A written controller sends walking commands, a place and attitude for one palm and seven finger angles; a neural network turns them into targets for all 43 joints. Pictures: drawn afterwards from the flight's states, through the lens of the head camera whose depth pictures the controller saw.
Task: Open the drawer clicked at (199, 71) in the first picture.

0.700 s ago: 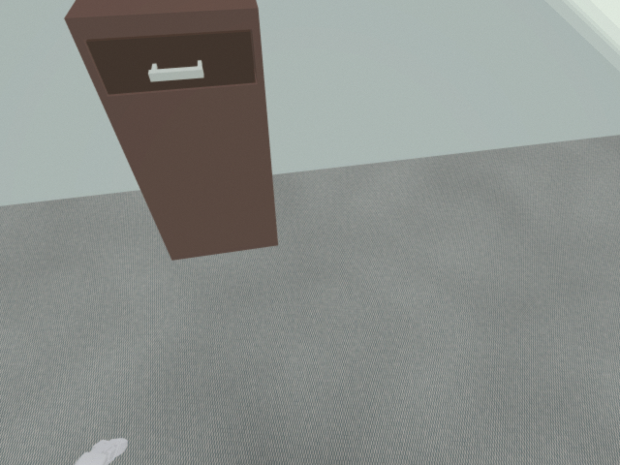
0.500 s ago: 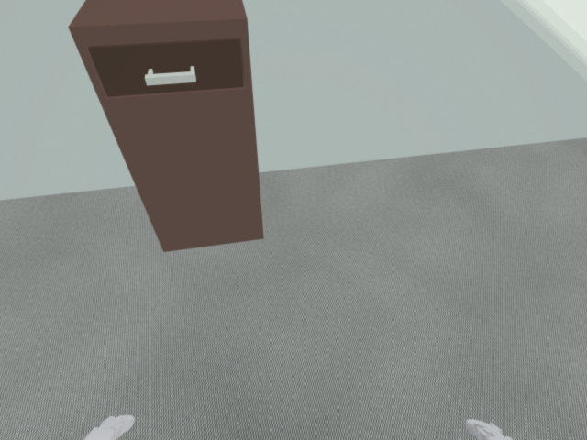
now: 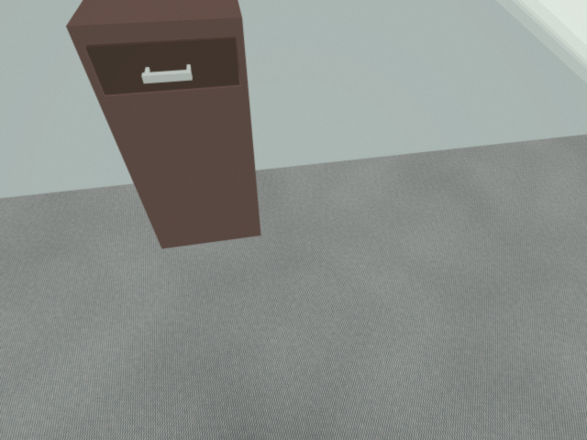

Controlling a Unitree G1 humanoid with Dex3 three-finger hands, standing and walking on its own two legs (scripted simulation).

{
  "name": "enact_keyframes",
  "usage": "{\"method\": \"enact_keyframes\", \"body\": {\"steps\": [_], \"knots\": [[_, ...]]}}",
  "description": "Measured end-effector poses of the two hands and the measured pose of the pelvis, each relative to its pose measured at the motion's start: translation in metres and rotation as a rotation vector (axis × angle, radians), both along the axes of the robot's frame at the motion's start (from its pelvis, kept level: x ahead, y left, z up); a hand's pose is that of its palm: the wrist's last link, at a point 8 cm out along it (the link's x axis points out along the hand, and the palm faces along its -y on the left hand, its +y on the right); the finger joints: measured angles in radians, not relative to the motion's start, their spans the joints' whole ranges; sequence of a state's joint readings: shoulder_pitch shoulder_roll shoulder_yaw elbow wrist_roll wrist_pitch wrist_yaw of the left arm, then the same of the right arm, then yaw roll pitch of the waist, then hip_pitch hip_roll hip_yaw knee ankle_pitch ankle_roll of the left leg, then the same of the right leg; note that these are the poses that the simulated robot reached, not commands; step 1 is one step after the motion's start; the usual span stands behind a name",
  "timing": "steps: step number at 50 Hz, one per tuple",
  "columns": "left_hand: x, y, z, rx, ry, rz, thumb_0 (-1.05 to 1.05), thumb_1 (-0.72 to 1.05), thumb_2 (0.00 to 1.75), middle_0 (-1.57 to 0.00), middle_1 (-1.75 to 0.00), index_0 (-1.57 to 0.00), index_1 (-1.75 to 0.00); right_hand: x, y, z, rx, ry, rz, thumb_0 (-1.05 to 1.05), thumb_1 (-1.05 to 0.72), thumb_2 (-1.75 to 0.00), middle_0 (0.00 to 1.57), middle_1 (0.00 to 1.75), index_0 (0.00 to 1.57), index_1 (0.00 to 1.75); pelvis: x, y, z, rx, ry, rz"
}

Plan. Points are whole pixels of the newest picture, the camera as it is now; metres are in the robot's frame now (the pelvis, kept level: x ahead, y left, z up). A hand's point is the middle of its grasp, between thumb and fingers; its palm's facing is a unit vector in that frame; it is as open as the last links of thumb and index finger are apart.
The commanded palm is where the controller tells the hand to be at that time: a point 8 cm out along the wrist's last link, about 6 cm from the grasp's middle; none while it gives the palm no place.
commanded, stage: stand and wait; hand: left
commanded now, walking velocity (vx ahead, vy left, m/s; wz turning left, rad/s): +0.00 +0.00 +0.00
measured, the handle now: (167, 72) +0.99 +0.41 +0.02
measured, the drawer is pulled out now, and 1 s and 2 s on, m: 0.00 0.00 0.00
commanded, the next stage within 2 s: look at it before walking up in 0.34 s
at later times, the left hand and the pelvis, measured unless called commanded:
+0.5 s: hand out of the picture +0.06 +0.24 -0.15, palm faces -0.03 -0.94 -0.33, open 7.4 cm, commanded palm none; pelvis -0.02 +0.00 +0.00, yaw +0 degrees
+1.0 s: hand out of the picture +0.06 +0.25 -0.15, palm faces -0.03 -0.94 -0.34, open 7.4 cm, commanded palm none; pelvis -0.01 +0.00 +0.00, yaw +0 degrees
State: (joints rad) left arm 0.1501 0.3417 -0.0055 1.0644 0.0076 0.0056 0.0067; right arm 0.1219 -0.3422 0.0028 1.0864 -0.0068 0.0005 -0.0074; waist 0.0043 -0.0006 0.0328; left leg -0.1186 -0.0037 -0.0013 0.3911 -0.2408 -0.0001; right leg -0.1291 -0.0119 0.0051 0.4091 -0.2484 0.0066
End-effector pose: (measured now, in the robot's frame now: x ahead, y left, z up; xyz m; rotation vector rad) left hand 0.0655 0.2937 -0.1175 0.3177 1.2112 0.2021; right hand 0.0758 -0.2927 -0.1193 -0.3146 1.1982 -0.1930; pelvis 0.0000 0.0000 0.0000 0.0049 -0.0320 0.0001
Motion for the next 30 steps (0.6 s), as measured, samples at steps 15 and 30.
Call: {"method": "enact_keyframes", "body": {"steps": [15, 30], "knots": [[-0.006, -0.006, 0.002, -0.009, -0.015, -0.017, 0.01, 0.91, 0.90, -0.21, -0.30, -0.20, -0.30, -0.021, 0.000, -0.001, 0.014, 0.012, -0.008, 0.00, -0.91, -0.90, 0.20, 0.30, 0.20, 0.30, -0.015, -0.002, 0.002, 0.000, 0.000, -0.004], [-0.016, -0.006, -0.001, -0.015, 0.012, -0.010, 0.01, 0.91, 0.90, -0.21, -0.30, -0.20, -0.30, -0.028, 0.000, 0.000, 0.010, 0.030, -0.013, 0.00, -0.91, -0.90, 0.20, 0.30, 0.20, 0.30, -0.016, -0.002, 0.002, -0.001, 0.003, -0.003]]}}
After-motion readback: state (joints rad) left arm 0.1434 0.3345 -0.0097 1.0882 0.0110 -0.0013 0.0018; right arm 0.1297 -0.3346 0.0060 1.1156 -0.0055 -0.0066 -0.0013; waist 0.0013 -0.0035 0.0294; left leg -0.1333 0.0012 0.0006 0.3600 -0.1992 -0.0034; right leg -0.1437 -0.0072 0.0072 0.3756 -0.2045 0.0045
